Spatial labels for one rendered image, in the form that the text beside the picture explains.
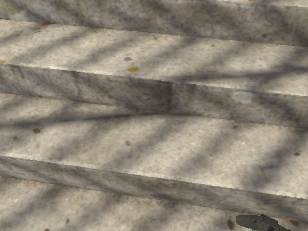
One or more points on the right robot hand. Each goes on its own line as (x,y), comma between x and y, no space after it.
(259,223)

